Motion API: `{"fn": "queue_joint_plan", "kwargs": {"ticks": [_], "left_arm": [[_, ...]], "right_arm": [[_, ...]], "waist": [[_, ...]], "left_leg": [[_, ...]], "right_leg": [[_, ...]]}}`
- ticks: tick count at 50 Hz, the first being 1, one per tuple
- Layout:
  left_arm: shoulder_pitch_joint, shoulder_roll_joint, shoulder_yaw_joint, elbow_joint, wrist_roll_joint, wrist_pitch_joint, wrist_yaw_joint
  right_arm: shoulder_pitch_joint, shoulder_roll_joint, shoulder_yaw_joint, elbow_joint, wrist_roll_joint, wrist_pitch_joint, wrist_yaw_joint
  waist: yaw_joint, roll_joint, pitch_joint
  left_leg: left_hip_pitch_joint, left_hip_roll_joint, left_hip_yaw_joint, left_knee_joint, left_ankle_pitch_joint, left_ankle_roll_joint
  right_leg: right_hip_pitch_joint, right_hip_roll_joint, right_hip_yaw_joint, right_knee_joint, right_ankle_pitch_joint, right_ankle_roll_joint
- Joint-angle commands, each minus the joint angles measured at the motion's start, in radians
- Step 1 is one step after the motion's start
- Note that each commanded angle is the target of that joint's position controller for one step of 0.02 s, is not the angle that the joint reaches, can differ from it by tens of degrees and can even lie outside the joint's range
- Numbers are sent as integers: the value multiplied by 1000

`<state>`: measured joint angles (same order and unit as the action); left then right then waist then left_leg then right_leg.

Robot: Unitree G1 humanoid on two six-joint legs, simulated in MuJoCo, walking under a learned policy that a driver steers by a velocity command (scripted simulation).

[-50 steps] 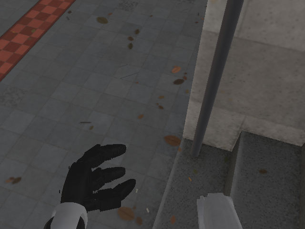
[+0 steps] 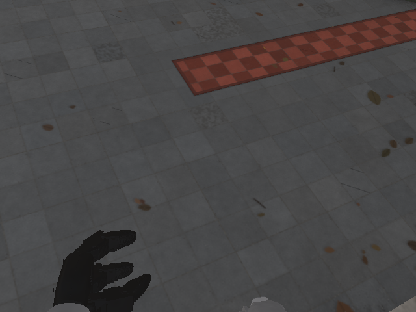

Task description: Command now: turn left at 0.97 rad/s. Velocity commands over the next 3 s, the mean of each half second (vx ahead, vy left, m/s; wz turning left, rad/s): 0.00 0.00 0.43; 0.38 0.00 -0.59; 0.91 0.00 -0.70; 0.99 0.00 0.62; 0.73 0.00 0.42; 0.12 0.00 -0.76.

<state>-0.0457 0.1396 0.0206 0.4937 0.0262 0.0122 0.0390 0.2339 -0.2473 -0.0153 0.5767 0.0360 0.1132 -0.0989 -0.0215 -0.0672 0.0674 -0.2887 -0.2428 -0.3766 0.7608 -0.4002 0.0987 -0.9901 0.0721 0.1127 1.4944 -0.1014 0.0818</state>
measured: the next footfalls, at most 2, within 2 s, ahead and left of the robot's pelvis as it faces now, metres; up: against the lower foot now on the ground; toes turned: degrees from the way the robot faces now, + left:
right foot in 0.26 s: +0.13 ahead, -0.19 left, +0.00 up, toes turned +13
left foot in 0.68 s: +0.02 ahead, +0.05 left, +0.00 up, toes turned -2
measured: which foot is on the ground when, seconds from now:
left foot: down 0.00-0.28, up 0.30-0.66, down 0.68-1.00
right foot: up 0.00-0.24, down 0.26-0.70, up 0.72-1.00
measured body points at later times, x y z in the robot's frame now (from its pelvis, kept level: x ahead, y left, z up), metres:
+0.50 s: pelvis +0.08 -0.08 +0.00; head +0.12 -0.08 +0.44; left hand +0.12 +0.17 -0.13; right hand +0.31 -0.28 -0.10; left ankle +0.01 +0.09 -0.62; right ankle +0.09 -0.20 -0.72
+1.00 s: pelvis +0.17 -0.09 -0.03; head +0.17 -0.06 +0.42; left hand +0.39 +0.12 -0.13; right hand +0.05 -0.34 -0.14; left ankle -0.02 +0.05 -0.72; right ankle +0.28 -0.30 -0.58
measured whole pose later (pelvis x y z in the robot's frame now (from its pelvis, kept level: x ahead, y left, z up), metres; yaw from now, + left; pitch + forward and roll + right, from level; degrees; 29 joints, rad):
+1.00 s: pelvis +0.17 -0.09 -0.03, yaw -10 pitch +2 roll +1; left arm 0.18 0.27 0.07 0.70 -0.03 -0.01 -0.01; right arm 0.59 -0.21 -0.07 0.88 -0.02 -0.07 -0.01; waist -0.07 -0.08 -0.08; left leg 0.06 0.03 0.14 0.56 -0.65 -0.03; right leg -1.07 -0.06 0.14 1.49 0.12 -0.04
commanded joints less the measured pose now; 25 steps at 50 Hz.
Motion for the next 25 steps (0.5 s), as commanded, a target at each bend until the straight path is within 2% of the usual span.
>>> {"fn": "queue_joint_plan", "kwargs": {"ticks": [1, 3, 7, 10, 12, 13, 14, 15, 16, 17, 18, 19, 20, 21, 22, 23, 24, 25], "left_arm": [[-124, 82, 28, -87, 3, -47, -20], [-121, 94, 30, -72, -6, -58, -27], [-87, 129, 37, -46, -13, -75, -48], [-21, 160, 47, -18, -23, -83, -63], [121, 199, 63, 38, -27, -85, -71], [286, 237, 82, 89, -34, -89, -79], [379, 254, 86, 135, -49, -96, -78], [328, 255, 67, 146, -33, -103, -86], [264, 176, 36, 131, -29, -106, -85], [226, 184, 36, 128, -28, -104, -85], [159, 201, 36, 126, -15, -81, -84], [157, 223, 41, 123, -21, -72, -70], [163, 233, 37, 138, -22, -63, -52], [157, 234, 30, 144, -23, -53, -44], [169, 225, 25, 162, -23, -40, -37], [177, 211, 15, 163, -7, -42, -30], [192, 177, -1, 179, -10, -41, -29], [188, 171, -6, 185, -22, -36, -25]], "right_arm": [[-20, -158, -50, -99, 2, -10, 1], [-30, -143, -44, -114, 3, -10, 5], [-95, -136, -40, -138, -4, -16, 19], [-179, -125, -37, -154, -10, -26, 51], [-245, -117, -36, -154, -12, -41, 78], [-290, -118, -39, -152, -7, -56, 86], [-237, -67, -33, -134, 10, -74, 80], [-44, 12, -26, -104, 9, -80, 62], [12, -46, -46, -76, -6, -76, 58], [-48, -95, -66, -63, 6, -68, 51], [-112, -106, -75, -62, 29, -45, 47], [-159, -107, -73, -67, 16, -22, 38], [-153, -65, -66, -57, 11, -7, 47], [-127, -26, -54, -43, 8, 1, 55], [-108, 9, -40, -31, -4, 1, 59], [-93, 10, -37, 2, -9, -8, 59], [-81, 27, -34, 16, -10, -10, 58], [-88, 36, -28, 7, -22, -13, 57]], "waist": [[-4, 175, -146], [-5, 149, -133], [6, 176, -128], [38, 206, -131], [105, 191, -154], [195, 129, -170], [188, -17, -187], [15, -223, -189], [-41, -124, -154], [-25, -63, -122], [-47, -19, -126], [-15, 24, -117], [-32, 39, -149], [-51, 46, -171], [-59, 45, -195], [-28, 40, -212], [-34, 44, -223], [-40, 22, -216]], "left_leg": [[335, 265, -326, -47, 804, 37], [307, 270, -357, -45, 820, 40], [226, 260, -363, -46, 863, 74], [78, 243, -316, -73, 969, 90], [-53, 197, -252, -49, 1047, 70], [-103, 143, -219, 103, 967, 40], [-99, 39, -137, 345, 406, -25], [-256, -94, -159, 544, -335, -90], [-317, -18, -161, 567, -352, -141], [-317, 19, -103, 596, -300, -171], [-309, 65, -36, 578, -229, -192], [-298, 70, -9, 625, -133, -201], [-252, 76, 17, 651, -73, -207], [-208, 93, 56, 623, -40, -205], [-191, 111, 100, 556, -15, -197], [-150, 118, 98, 642, 96, -190], [-132, 142, 104, 615, 87, -192], [-123, 166, 135, 570, 63, -197]], "right_leg": [[-166, -10, 24, 6, 26, -29], [-119, -23, 29, -19, -10, -34], [72, -36, -2, -123, -29, -43], [384, -42, -54, -296, -76, -49], [736, -22, -98, -534, -80, -63], [915, -10, -95, -707, 0, -90], [1011, -101, 82, -1027, 345, -178], [1060, -330, 395, -920, 999, -357], [947, -417, 480, -901, 1109, -426], [864, -416, 480, -916, 1021, -449], [777, -389, 496, -955, 695, -465], [717, -388, 453, -950, 681, -465], [682, -364, 371, -930, 651, -447], [661, -330, 292, -942, 584, -417], [679, -297, 235, -951, 508, -389], [668, -316, 221, -925, 613, -401], [668, -300, 205, -936, 607, -395], [672, -277, 194, -937, 579, -389]]}}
